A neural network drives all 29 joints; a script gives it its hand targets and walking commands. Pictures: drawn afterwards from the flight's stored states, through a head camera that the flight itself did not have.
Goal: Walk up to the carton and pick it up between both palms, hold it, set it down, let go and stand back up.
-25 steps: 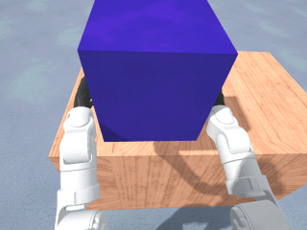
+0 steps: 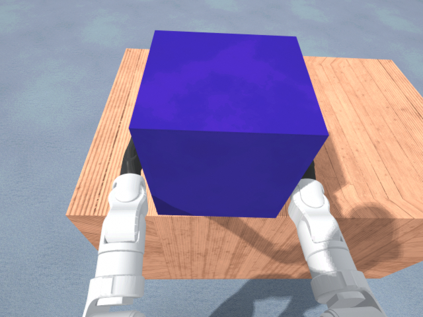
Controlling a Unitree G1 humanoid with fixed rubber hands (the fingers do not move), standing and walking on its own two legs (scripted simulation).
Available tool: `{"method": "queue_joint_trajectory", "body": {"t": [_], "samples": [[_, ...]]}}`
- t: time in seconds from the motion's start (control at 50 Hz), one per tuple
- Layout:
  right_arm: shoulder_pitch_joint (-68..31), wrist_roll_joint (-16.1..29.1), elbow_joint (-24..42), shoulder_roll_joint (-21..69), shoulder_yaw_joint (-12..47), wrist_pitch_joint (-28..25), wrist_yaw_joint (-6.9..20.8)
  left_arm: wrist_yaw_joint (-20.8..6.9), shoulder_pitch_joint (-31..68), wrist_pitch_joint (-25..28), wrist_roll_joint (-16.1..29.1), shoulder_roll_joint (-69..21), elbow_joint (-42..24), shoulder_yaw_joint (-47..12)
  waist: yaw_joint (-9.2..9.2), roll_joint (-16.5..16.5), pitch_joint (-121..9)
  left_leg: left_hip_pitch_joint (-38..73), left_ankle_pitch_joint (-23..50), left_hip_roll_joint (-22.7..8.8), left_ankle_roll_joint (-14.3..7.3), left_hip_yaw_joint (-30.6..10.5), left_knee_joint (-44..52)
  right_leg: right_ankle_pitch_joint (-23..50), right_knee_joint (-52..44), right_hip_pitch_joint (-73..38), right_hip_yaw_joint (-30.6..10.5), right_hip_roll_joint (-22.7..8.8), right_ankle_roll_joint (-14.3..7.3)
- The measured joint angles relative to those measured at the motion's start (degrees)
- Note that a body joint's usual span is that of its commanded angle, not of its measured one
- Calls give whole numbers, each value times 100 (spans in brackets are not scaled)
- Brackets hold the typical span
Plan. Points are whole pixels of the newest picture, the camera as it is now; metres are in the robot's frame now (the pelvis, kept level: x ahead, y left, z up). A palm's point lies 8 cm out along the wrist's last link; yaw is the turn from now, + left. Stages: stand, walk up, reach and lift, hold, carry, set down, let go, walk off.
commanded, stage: set down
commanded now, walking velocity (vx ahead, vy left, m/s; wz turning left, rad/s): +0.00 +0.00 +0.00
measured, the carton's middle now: (221, 133) +0.38 +0.01 +0.15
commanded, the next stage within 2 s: none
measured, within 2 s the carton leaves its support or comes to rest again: rests again in 1.82 s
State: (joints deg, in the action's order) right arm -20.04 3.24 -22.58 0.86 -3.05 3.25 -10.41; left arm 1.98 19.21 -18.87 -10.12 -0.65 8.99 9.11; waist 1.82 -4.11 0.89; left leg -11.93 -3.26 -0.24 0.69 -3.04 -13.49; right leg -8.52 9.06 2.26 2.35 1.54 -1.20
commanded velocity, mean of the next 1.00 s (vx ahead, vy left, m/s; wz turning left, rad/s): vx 0.00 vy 0.00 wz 0.00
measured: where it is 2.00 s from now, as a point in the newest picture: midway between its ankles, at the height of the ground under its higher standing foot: outside the picture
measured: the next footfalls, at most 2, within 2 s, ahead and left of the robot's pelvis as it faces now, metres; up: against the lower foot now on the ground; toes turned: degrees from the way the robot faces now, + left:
none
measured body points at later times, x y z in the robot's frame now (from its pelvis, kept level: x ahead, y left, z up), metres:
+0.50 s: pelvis +0.01 -0.01 +0.00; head +0.04 +0.02 +0.45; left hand +0.38 +0.17 +0.05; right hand +0.37 -0.15 +0.05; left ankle +0.04 +0.12 -0.75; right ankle -0.04 -0.10 -0.75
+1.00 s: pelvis +0.00 +0.00 +0.00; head +0.05 +0.02 +0.44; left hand +0.39 +0.17 +0.03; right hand +0.39 -0.14 +0.04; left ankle +0.04 +0.12 -0.75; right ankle -0.04 -0.10 -0.75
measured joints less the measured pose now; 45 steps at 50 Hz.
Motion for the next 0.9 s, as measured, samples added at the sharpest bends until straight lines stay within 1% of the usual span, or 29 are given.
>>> {"method": "queue_joint_trajectory", "body": {"t": [0.1,0.2,0.36,0.54,0.68,0.9], "samples": [[-98,62,-34,-35,24,-53,-29,8,79,117,17,0,76,50,-23,17,-72,-30,11,-26,18,44,76,18,-55,56,-41,16,-18],[-181,77,-143,-23,38,-23,-95,-89,196,119,-42,-12,216,177,-49,16,-62,18,22,-32,33,48,143,0,-63,36,-37,20,-32],[-164,-39,-413,56,15,-147,-124,-224,198,334,-100,-37,556,319,-90,49,-96,-36,58,-33,57,7,206,-4,-83,94,13,26,-52],[-239,-346,-929,176,-231,-451,-73,-218,342,838,-23,2,1353,401,-138,88,-398,-426,137,-51,69,-8,233,16,-8,529,36,43,-67],[-556,-525,-1446,176,-477,-622,-19,-176,694,1166,-13,21,2068,540,-175,100,-594,-697,199,-73,66,22,236,54,56,843,12,58,-69],[-1065,-1131,-2200,286,-1170,-874,162,-157,1242,1801,-186,37,3242,881,-234,150,-846,-1025,305,-66,36,47,291,121,84,1215,3,44,-43]]}}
